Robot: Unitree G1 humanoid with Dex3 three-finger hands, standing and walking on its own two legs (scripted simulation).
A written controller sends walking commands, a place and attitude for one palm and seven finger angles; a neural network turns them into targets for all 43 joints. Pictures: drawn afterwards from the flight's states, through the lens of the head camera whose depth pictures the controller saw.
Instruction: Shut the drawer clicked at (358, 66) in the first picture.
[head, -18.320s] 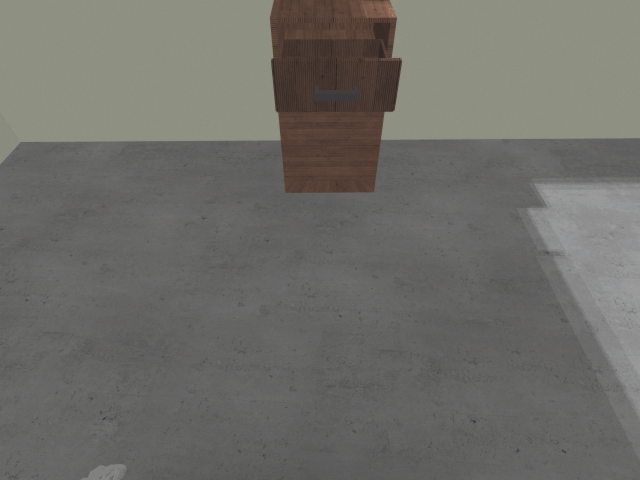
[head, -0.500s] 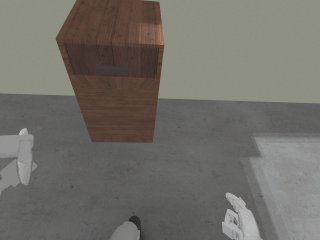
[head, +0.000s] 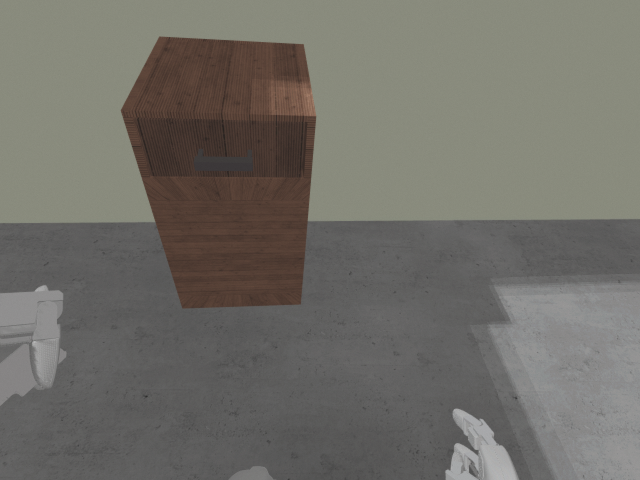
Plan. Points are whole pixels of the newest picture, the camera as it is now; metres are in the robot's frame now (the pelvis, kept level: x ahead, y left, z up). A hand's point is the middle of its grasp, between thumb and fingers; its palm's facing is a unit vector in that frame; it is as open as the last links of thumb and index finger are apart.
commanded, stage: stop stepping back and stand still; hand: left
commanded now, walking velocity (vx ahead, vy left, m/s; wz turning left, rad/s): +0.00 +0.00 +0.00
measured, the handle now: (224, 158) +0.82 +0.25 -0.08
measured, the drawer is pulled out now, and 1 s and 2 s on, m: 0.00 0.00 0.00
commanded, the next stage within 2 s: let the arm hang, fingers relaxed in 0.38 s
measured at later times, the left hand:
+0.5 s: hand (24, 364) +0.18 +0.27 +0.15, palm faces +0.37 -0.81 -0.45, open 3.2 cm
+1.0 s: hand out of the picture -0.07 +0.22 -0.17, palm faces +0.09 -0.97 -0.25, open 4.7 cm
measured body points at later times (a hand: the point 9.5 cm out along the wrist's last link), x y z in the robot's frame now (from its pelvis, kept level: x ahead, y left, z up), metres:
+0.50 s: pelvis +0.00 +0.02 +0.00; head +0.01 +0.03 +0.45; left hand +0.16 +0.31 +0.18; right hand +0.18 -0.20 -0.08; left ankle +0.05 +0.12 -0.73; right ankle -0.01 -0.11 -0.73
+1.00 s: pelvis -0.01 +0.01 +0.01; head +0.02 +0.02 +0.46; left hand -0.07 +0.27 -0.15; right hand +0.01 -0.23 -0.14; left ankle +0.05 +0.12 -0.73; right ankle -0.02 -0.11 -0.73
